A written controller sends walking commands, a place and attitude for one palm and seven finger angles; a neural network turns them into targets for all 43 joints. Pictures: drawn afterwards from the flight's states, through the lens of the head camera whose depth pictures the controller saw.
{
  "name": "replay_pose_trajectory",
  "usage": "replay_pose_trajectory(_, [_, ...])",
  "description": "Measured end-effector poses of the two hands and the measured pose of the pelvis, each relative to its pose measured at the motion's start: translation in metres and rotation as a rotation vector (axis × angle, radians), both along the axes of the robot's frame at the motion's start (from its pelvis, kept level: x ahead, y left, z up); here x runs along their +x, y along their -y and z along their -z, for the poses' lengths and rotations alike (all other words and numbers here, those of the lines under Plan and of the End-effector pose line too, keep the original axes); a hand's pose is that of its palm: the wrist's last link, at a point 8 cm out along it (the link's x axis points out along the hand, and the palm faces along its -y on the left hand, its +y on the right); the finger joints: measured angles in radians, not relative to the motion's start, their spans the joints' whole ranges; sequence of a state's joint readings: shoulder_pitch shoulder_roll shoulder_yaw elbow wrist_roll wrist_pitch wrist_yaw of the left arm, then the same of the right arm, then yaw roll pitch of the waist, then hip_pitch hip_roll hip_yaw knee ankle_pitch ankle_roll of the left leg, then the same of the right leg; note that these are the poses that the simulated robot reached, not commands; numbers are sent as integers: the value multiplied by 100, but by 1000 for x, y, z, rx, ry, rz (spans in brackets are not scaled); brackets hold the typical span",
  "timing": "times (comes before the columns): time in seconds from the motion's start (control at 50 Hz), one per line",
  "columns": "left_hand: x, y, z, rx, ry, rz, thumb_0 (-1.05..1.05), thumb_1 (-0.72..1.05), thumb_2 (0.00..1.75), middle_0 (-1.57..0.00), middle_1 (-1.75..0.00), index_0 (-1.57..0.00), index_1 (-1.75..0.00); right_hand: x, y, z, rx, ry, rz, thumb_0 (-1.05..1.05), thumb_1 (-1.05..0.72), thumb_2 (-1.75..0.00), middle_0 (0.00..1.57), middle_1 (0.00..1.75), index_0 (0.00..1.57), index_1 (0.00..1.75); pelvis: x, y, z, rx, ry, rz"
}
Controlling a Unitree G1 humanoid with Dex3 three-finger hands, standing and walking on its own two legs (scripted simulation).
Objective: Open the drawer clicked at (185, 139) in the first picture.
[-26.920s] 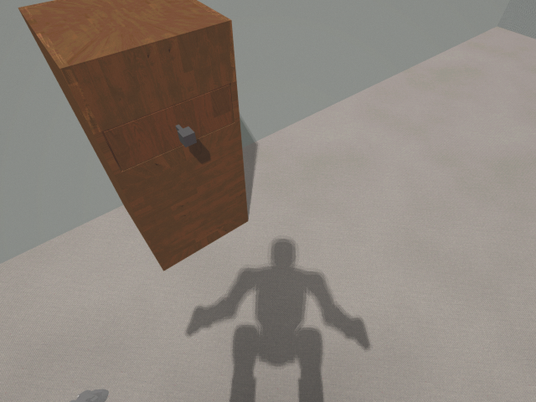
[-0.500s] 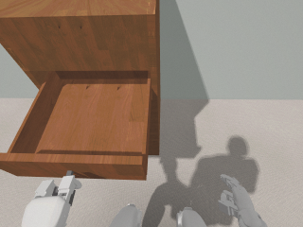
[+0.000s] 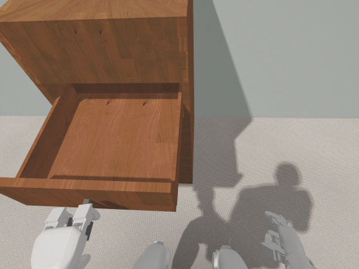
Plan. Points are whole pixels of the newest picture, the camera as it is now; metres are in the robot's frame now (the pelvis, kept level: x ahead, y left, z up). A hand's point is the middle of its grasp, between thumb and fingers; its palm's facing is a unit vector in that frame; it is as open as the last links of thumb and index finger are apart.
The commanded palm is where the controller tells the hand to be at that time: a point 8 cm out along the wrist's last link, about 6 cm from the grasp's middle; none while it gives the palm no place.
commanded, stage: open the thumb to release the handle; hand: left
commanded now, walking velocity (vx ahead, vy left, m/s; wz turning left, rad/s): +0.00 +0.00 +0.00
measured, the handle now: (82, 219) +0.22 +0.24 -0.01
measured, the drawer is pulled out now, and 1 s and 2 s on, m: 0.30 0.30 0.30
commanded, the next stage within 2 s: lift the hand off the handle in 0.12 s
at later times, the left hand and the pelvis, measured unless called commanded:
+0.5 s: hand (76, 249) +0.16 +0.24 -0.02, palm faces -0.06 -0.08 -0.99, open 13.8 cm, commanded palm +0.15 +0.24 +0.03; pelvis +0.00 +0.00 +0.00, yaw +0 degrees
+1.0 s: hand (63, 240) +0.17 +0.25 +0.01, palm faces -0.03 -0.09 -1.00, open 13.8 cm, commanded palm +0.16 +0.24 +0.07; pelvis +0.00 +0.01 +0.02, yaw +0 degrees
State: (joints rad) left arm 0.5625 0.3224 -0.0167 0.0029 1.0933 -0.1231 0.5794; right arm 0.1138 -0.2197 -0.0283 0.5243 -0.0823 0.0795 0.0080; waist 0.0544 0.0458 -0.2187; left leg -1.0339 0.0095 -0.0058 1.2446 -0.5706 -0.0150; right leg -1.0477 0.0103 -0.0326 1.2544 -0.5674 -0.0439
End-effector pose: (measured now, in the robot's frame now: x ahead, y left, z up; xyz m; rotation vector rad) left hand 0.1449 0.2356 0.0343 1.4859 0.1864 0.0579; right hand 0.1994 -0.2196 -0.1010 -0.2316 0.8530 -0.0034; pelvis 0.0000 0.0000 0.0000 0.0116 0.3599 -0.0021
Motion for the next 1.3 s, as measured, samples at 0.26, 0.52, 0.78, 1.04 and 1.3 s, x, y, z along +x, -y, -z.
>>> replay_pose_trajectory(0.26, [-2, 0, 0, -8, -4, 8, 0, -42, 33, -32, -121, -30, -118, -2, 6, -10, -12, 27, 6, 1, -90, -90, 20, 30, 20, 30, -1, 0, -3, -3, 12, 3])
replay_pose_trajectory(0.52, [2, -2, 2, 0, 20, 9, 0, -48, 30, -32, -120, -32, -120, -2, 2, -5, -13, 26, -3, 1, -90, -90, 20, 30, 20, 30, -5, -2, 0, -6, 8, -2])
replay_pose_trajectory(0.78, [1, -7, -16, -6, 18, 15, 0, -49, 30, -32, -120, -33, -119, -12, 1, -20, -9, 12, 38, 1, -90, -90, 20, 30, 20, 30, -3, -5, -15, -12, 42, 5])
replay_pose_trajectory(1.04, [13, -14, -33, -15, 45, -18, 0, -49, 30, -32, -120, -33, -120, -10, 2, -38, -20, 29, 37, 1, -90, -90, 20, 30, 20, 30, 2, -11, -27, -20, 72, 0])
replay_pose_trajectory(1.3, [16, -10, -53, -34, 34, 12, 0, -49, 30, -32, -120, -33, -121, -1, -9, -57, 12, 49, 22, 1, -90, -90, 20, 30, 20, 30, 15, -16, -42, -19, 98, 17])
